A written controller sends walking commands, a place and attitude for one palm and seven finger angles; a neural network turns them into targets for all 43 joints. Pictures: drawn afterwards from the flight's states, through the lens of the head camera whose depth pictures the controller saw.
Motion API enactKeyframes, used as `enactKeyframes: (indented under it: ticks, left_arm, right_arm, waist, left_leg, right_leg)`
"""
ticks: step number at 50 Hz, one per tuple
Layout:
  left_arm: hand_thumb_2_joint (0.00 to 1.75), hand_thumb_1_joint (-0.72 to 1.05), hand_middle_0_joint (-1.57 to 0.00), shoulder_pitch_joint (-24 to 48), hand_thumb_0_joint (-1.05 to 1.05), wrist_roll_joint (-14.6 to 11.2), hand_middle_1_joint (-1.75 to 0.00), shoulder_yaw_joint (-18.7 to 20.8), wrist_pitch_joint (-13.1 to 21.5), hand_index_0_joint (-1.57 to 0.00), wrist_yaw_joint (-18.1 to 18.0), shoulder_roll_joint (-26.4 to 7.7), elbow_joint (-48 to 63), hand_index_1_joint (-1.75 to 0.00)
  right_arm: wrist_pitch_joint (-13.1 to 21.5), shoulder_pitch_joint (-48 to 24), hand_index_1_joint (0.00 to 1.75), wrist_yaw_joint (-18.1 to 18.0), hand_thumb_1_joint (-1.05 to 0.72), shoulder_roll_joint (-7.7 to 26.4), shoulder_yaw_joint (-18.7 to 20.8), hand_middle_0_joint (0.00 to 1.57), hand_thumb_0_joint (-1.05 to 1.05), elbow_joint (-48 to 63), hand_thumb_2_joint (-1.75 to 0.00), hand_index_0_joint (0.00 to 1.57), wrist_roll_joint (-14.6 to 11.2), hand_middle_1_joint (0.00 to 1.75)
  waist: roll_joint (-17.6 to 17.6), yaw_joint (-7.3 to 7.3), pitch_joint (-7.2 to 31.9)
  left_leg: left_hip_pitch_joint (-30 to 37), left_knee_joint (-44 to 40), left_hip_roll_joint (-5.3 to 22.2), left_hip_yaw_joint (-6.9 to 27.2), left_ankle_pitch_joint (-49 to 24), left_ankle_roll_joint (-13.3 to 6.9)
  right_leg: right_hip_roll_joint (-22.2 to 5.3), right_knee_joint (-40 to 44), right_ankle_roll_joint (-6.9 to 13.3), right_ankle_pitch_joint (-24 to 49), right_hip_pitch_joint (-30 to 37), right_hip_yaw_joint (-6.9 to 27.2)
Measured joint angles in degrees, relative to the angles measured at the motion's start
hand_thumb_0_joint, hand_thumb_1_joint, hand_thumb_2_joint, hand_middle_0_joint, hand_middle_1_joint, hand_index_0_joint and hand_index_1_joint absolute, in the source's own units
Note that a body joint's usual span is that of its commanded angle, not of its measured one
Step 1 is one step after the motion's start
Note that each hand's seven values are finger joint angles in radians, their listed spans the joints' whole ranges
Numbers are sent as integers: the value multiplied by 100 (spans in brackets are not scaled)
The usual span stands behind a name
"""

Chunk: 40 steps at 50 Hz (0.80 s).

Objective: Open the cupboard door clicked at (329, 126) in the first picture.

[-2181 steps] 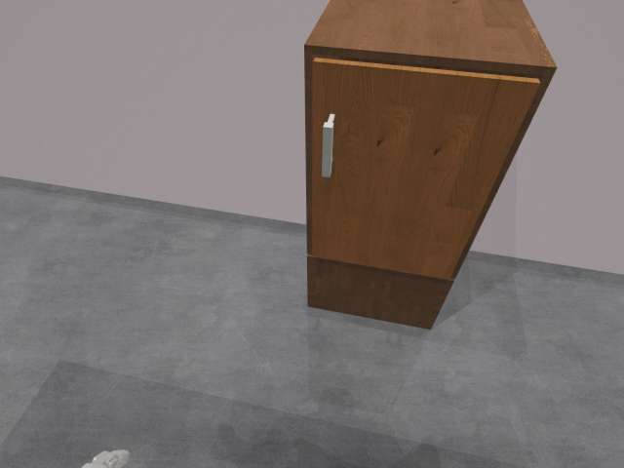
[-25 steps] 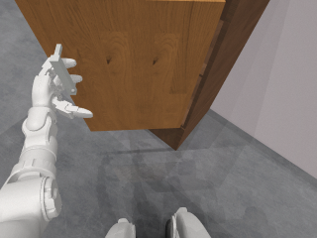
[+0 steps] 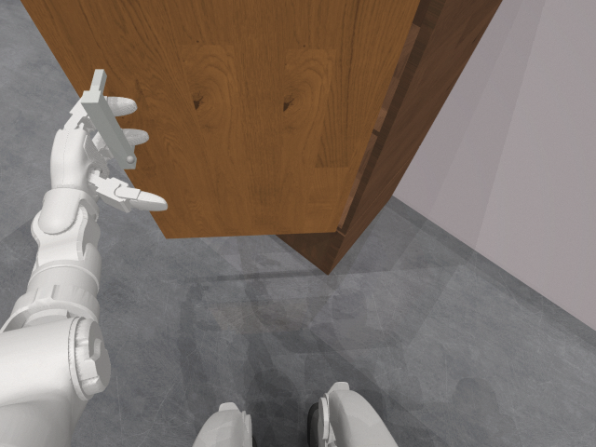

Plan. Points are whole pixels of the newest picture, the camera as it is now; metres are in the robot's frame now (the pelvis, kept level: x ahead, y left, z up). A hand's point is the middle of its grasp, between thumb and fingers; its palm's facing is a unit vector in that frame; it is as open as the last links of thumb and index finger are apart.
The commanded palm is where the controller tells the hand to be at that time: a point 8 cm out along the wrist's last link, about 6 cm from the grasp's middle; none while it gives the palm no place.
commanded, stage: close the thumb around the handle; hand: left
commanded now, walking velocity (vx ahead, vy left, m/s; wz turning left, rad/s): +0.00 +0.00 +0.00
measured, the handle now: (114, 122) +0.53 +0.22 +0.06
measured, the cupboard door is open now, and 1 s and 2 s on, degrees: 43 45 83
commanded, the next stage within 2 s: pull the door open along its arc in 0.72 s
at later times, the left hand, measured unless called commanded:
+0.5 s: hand (123, 163) +0.47 +0.20 +0.06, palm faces +0.00 -1.00 -0.01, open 7.9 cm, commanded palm +0.45 +0.25 +0.06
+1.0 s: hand (129, 167) +0.47 +0.20 +0.06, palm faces +0.02 -1.00 -0.02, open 5.6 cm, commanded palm +0.42 +0.24 +0.06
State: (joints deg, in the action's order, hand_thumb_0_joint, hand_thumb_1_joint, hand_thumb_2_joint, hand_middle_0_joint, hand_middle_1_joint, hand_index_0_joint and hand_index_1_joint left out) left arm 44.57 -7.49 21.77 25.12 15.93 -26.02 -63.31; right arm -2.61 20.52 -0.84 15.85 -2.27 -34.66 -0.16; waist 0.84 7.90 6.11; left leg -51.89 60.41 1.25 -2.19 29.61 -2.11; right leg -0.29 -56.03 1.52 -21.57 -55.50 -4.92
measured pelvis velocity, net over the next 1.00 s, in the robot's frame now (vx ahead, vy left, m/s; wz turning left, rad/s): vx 0.01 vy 0.01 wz -0.01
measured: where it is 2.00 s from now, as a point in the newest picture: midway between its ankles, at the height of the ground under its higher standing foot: outside the picture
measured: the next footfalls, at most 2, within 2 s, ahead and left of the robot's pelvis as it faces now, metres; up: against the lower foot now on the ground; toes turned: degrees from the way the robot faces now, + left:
none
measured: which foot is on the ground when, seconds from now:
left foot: down 0.00-1.00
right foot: down 0.00-1.00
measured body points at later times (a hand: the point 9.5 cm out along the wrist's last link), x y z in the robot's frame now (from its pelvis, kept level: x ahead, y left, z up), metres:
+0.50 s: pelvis +0.00 +0.01 +0.00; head +0.12 +0.03 +0.44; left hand +0.47 +0.26 +0.06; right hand +0.04 -0.26 -0.11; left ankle -0.01 +0.09 -0.67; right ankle +0.05 -0.11 -0.67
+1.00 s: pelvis +0.01 +0.01 +0.00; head +0.12 +0.02 +0.44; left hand +0.46 +0.25 +0.06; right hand +0.03 -0.25 -0.11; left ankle -0.01 +0.09 -0.67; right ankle +0.05 -0.11 -0.67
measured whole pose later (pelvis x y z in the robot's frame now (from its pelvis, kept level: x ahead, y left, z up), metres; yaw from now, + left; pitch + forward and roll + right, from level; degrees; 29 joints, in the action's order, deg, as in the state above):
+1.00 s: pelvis +0.01 +0.01 +0.00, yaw -1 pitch +20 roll -2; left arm 38.5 -8.3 20.6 24.9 13.3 -22.8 -57.6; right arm -3.5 21.6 0.2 15.1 -1.9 -34.3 -0.1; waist 1.7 7.3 6.9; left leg -49.6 59.3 1.1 -3.0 29.8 -2.7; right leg -0.1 -54.7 0.7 -21.4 -53.5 -3.9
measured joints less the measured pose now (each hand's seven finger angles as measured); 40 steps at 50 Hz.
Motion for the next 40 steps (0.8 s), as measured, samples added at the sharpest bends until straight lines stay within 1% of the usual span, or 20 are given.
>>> enactKeyframes:
  ticks: [3,6,9,11,14,19,22,27,31,35,40]
  left_arm:
    - [30,-50,-30,-90,-2,-15,-120,24,12,-30,7,4,118,-120]
    - [32,-47,-30,-205,-2,-53,-120,-37,16,-30,-1,58,246,-120]
    - [35,-40,-31,-188,-2,-91,-121,-47,-28,-30,-14,94,152,-121]
    - [38,-33,-31,-164,-2,-67,-122,11,-65,-31,-11,75,87,-122]
    - [43,-20,-32,-235,-1,-22,-123,26,-47,-32,-26,52,154,-123]
    - [54,5,-33,-301,-1,-72,-125,-67,65,-34,7,100,213,-126]
    - [61,20,-34,-212,-1,-92,-127,-69,52,-35,24,122,135,-128]
    - [72,48,-36,-136,0,-31,-130,-90,39,-37,-14,113,93,-131]
    - [80,67,-38,-118,0,-36,-132,-68,51,-39,-25,105,85,-133]
    - [83,73,-36,-153,1,-21,-133,-127,43,-39,-16,169,188,-134]
    - [84,74,-36,-196,1,-47,-134,-118,23,-37,-140,241,208,-135]
  right_arm:
    - [-2,38,30,7,-90,-2,14,20,1,13,-90,20,5,30]
    - [-18,90,30,25,-90,-2,36,20,1,9,-90,20,5,30]
    - [-42,101,30,36,-90,-11,22,20,1,-22,-90,20,-7,30]
    - [-53,88,30,28,-90,-24,-3,20,1,-14,-90,20,-11,30]
    - [-40,98,30,26,-90,-38,5,20,1,33,-90,20,-2,30]
    - [-31,85,30,40,-90,-34,17,20,1,4,-90,20,1,30]
    - [-29,51,30,29,-90,-32,7,20,1,-17,-90,20,-6,30]
    - [-5,17,30,25,-90,-20,11,20,1,-5,-90,20,12,30]
    - [-7,8,30,29,-90,-20,7,20,1,2,-90,20,20,30]
    - [-25,32,30,42,-90,-30,15,20,1,5,-90,20,25,30]
    - [-47,64,30,60,-90,-49,15,20,1,-6,-90,20,23,30]
  waist:
    - [13,9,21]
    - [45,-16,52]
    - [47,-36,64]
    - [25,-23,52]
    - [22,-12,51]
    - [28,-55,53]
    - [21,-56,36]
    - [30,-36,39]
    - [27,-28,35]
    - [40,-30,42]
    - [56,-42,50]
  left_leg:
    - [8,-7,8,-14,8,-2]
    - [58,-37,8,-23,14,-9]
    - [114,-62,3,-32,16,-22]
    - [134,-70,1,-39,15,-30]
    - [136,-79,-2,-42,8,-34]
    - [150,-65,-11,-43,17,-51]
    - [136,-38,-23,-28,23,-62]
    - [69,9,-38,-22,31,-77]
    - [42,31,-40,-38,43,-89]
    - [40,31,-40,-39,46,-89]
    - [86,1,-39,-49,46,-91]
  right_leg:
    - [10,14,-6,3,4,15]
    - [15,48,-18,4,54,26]
    - [12,71,-32,2,107,36]
    - [13,77,-36,5,123,44]
    - [11,92,-41,17,128,48]
    - [4,94,-61,17,153,52]
    - [-11,79,-70,11,152,38]
    - [-26,48,-86,8,96,35]
    - [-27,26,-98,3,64,52]
    - [-26,34,-105,4,65,54]
    - [-22,56,-108,5,103,66]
